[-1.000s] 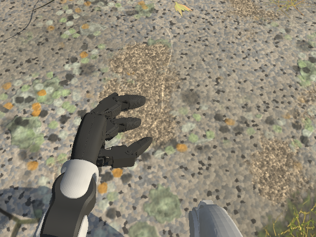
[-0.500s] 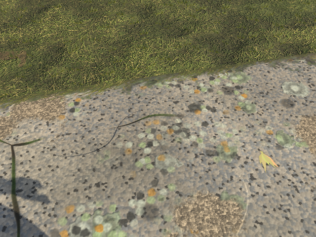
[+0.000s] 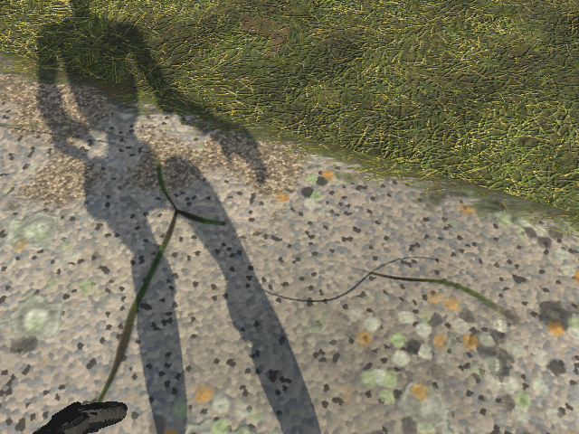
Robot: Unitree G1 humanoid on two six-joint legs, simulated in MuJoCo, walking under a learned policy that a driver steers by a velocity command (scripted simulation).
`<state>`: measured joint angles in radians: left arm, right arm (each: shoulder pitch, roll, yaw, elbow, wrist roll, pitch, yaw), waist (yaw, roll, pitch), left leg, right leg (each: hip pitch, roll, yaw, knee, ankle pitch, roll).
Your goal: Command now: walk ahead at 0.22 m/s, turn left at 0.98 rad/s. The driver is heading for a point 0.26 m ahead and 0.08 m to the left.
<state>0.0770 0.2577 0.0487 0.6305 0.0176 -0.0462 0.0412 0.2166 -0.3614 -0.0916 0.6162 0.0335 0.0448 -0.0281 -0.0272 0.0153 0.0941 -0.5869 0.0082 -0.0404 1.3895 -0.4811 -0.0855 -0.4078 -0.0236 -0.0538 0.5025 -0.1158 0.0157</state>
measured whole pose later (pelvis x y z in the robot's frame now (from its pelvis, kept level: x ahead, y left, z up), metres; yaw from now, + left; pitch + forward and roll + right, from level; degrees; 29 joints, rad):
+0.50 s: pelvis +0.09 +0.01 +0.01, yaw +17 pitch +2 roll -1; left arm 0.11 0.29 0.06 0.76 0.00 0.02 0.02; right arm 0.13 -0.25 -0.04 0.59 -0.02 0.03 -0.02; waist 0.00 -0.02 0.03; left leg -0.39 -0.02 -0.02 0.53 -0.17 0.04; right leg -0.48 -0.04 -0.01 0.91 -0.40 0.06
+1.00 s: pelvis +0.12 -0.02 +0.01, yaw +18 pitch +0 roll +0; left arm 0.17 0.21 0.01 0.84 0.01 -0.02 0.01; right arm 0.22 -0.21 -0.06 0.79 -0.01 0.02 -0.03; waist -0.01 -0.01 0.02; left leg -0.31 0.00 -0.06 0.54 -0.22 -0.02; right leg -0.21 0.00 -0.04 0.55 -0.33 -0.02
